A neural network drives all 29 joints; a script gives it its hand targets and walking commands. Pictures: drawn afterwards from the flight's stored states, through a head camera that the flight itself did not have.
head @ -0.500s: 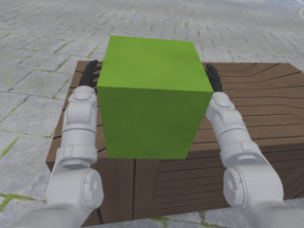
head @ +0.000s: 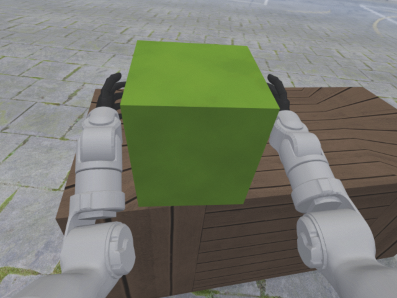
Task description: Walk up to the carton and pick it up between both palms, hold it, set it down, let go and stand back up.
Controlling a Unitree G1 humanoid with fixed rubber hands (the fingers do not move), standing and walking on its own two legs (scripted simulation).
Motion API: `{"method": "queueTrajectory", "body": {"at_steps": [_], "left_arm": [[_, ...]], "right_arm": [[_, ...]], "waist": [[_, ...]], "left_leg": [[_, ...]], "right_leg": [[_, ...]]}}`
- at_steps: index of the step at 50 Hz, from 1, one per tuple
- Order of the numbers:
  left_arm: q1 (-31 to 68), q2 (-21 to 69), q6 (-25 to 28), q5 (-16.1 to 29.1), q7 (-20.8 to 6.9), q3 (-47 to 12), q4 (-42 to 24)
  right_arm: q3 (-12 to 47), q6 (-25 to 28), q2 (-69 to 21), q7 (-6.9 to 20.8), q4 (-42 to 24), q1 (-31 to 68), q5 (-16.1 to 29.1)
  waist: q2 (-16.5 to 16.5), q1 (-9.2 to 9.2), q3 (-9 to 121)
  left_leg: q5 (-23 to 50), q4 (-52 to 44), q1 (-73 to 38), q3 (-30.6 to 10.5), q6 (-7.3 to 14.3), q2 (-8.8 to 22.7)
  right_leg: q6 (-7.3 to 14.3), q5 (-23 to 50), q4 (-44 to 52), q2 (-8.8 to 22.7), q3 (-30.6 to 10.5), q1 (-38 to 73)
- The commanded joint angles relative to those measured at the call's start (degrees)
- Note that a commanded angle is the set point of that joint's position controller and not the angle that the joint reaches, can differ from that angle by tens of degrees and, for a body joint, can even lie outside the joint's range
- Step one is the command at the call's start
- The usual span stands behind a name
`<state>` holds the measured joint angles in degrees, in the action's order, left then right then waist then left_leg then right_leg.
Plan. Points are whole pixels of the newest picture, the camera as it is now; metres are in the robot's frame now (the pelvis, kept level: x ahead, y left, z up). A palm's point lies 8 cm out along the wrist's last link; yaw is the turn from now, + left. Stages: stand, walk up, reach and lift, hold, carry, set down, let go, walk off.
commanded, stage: reach and lift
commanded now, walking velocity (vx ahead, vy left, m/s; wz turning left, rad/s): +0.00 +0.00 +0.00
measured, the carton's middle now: (192, 126) +0.42 +0.00 +0.17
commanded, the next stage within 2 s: hold in 0.92 s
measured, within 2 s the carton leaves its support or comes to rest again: neither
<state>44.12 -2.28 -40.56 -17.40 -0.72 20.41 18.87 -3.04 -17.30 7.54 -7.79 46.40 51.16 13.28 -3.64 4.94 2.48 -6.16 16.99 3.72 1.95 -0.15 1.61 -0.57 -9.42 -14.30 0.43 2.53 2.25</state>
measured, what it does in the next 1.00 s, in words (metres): stands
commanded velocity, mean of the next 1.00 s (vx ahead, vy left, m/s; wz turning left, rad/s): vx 0.00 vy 0.00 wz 0.00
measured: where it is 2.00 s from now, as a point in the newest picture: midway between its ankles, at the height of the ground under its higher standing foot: outside the picture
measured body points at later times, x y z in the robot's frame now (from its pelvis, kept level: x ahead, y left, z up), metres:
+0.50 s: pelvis +0.01 +0.00 +0.00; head -0.06 +0.02 +0.44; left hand +0.40 +0.17 +0.24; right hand +0.40 -0.16 +0.26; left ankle +0.04 +0.12 -0.75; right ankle -0.01 -0.12 -0.75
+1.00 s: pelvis +0.01 -0.01 +0.00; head -0.07 +0.01 +0.44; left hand +0.40 +0.17 +0.27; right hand +0.40 -0.16 +0.29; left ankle +0.04 +0.12 -0.75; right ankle -0.01 -0.12 -0.75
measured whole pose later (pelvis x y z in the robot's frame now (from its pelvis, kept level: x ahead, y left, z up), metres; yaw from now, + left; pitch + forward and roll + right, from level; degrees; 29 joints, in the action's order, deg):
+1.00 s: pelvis +0.01 -0.01 +0.00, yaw +0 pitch -5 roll -1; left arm 48.2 -5.5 -48.6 -14.5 -2.3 21.2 18.4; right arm 2.1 -29.5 11.0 -12.8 43.7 58.3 21.4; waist -1.6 5.1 6.8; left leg -7.8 18.5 5.3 1.7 -1.1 2.5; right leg 0.0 -10.3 -14.3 -0.5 2.6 1.3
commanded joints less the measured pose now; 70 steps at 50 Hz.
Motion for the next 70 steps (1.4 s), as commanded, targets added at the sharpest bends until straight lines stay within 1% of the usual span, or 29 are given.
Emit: {"method": "queueTrajectory", "body": {"at_steps": [1, 3, 4, 9, 13, 20, 27, 34, 46, 50, 53, 56, 61, 65, 70], "left_arm": [[36.30, 28.85, 2.63, 8.52, -8.91, -23.94, -6.82], [37.50, 28.76, 2.33, 8.34, -9.16, -23.51, -6.21], [37.82, 28.88, 2.24, 8.48, -9.17, -23.61, -6.39], [38.51, 28.96, 1.95, 9.79, -8.94, -24.26, -7.21], [38.30, 28.39, 1.36, 9.95, -9.26, -23.83, -7.43], [39.07, 27.76, 0.46, 11.04, -9.61, -24.47, -9.64], [39.94, 27.07, -0.64, 11.86, -9.84, -24.66, -10.99], [41.27, 26.29, -1.57, 12.33, -10.26, -24.07, -10.74], [45.16, 25.46, -2.30, 13.29, -10.74, -22.74, -8.32], [47.84, 26.23, -3.15, 15.99, -9.43, -24.79, -10.64], [47.85, 25.73, -4.51, 16.20, -8.66, -23.78, -8.96], [48.55, 24.76, -5.14, 15.27, -9.18, -21.68, -6.51], [50.52, 23.24, -5.11, 14.69, -9.90, -19.77, -4.96], [51.23, 22.47, -5.02, 14.26, -10.55, -18.66, -3.56], [52.20, 22.36, -4.67, 14.42, -11.13, -18.34, -2.69]], "right_arm": [[14.39, 0.33, -31.87, 4.94, -17.05, 39.33, 4.75], [13.49, -0.27, -31.83, 5.14, -16.26, 39.99, 4.40], [13.33, -0.43, -31.89, 5.23, -16.32, 40.22, 4.42], [14.39, -1.54, -32.05, 4.91, -17.24, 40.85, 5.86], [15.11, -2.66, -31.95, 4.40, -17.46, 40.57, 6.87], [16.99, -4.71, -32.07, 3.35, -19.75, 40.69, 9.48], [18.12, -6.95, -32.08, 2.56, -21.21, 41.00, 11.47], [18.37, -8.92, -32.03, 2.02, -21.33, 41.94, 12.72], [17.15, -11.26, -31.52, 1.81, -18.93, 44.78, 14.09], [17.33, -12.37, -30.65, 2.05, -19.84, 46.88, 16.22], [16.94, -13.95, -29.36, 2.28, -17.82, 47.67, 16.94], [16.07, -15.02, -28.98, 2.52, -14.99, 48.46, 16.93], [15.61, -16.01, -28.84, 2.73, -13.07, 49.57, 18.20], [14.83, -16.48, -28.55, 2.66, -11.86, 50.05, 18.44], [13.79, -16.62, -28.42, 2.54, -11.43, 50.63, 18.29]], "waist": [[4.52, 0.45, 17.49], [4.71, 0.29, 16.59], [4.87, 0.26, 16.95], [4.98, 0.52, 19.17], [4.67, 0.54, 19.07], [5.06, 0.78, 20.11], [5.31, 0.77, 20.30], [5.08, 0.63, 20.46], [5.16, 0.38, 21.13], [6.46, 1.22, 23.81], [6.23, 0.89, 22.26], [5.71, -0.16, 21.26], [5.28, -0.99, 22.73], [4.80, -1.13, 22.32], [4.74, -0.74, 22.23]], "left_leg": [[8.51, 0.02, -11.41, 0.39, -0.17, -3.37], [5.86, -0.79, -10.30, 0.43, -0.08, -3.23], [5.74, -0.82, -10.33, 0.38, -0.12, -3.14], [8.63, 0.31, -11.84, 0.13, -0.54, -3.17], [9.43, 0.52, -11.69, 0.14, -0.67, -3.30], [12.65, 1.71, -12.28, -0.09, -1.44, -3.63], [13.63, 2.23, -12.14, -0.26, -1.91, -3.76], [13.23, 2.31, -11.48, -0.34, -1.99, -3.85], [11.54, 2.01, -9.90, -0.56, -1.95, -3.68], [13.24, 2.84, -10.32, -0.87, -2.76, -3.19], [10.91, 2.20, -8.56, -0.89, -2.61, -2.82], [8.00, 1.32, -6.48, -0.96, -2.06, -2.77], [9.26, 1.86, -6.28, -1.18, -1.92, -3.03], [8.99, 1.79, -5.73, -1.24, -1.73, -3.18], [8.84, 1.71, -5.40, -1.32, -1.69, -3.24]], "right_leg": [[-2.22, 5.28, 2.61, -3.50, 1.14, -4.78], [-2.05, 3.38, 2.75, -3.40, 1.15, -5.51], [-1.96, 3.44, 2.68, -3.44, 1.12, -5.49], [-2.11, 5.92, 2.44, -3.80, 0.93, -5.35], [-2.28, 6.96, 2.40, -3.88, 0.74, -4.78], [-2.68, 10.52, 1.88, -4.15, 0.50, -3.78], [-2.90, 12.27, 1.56, -4.29, 0.21, -3.56], [-3.07, 13.14, 1.46, -4.30, -0.17, -3.46], [-2.87, 11.71, 1.66, -4.32, -0.79, -4.37], [-2.58, 12.21, 1.09, -4.88, -1.05, -5.06], [-2.32, 10.24, 1.35, -4.85, -1.48, -5.80], [-2.05, 8.43, 1.62, -4.53, -2.01, -5.70], [-2.24, 10.64, 1.37, -4.44, -2.47, -5.28], [-2.29, 10.68, 1.49, -4.22, -2.73, -5.46], [-2.21, 10.51, 1.58, -4.07, -2.85, -5.68]]}}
